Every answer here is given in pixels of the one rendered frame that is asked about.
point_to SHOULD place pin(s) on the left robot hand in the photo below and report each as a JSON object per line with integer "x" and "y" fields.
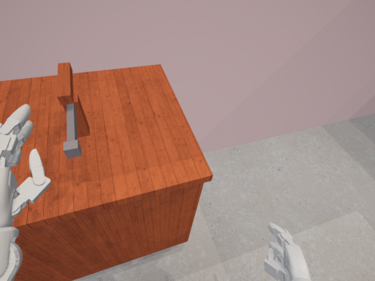
{"x": 13, "y": 135}

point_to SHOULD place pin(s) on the tap lever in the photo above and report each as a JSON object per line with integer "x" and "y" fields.
{"x": 72, "y": 147}

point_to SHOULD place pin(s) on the left robot forearm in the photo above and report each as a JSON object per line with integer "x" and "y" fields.
{"x": 10, "y": 253}

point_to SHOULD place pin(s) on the counter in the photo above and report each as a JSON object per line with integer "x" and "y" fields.
{"x": 133, "y": 191}

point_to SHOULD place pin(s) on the right robot hand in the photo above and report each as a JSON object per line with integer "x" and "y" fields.
{"x": 291, "y": 262}

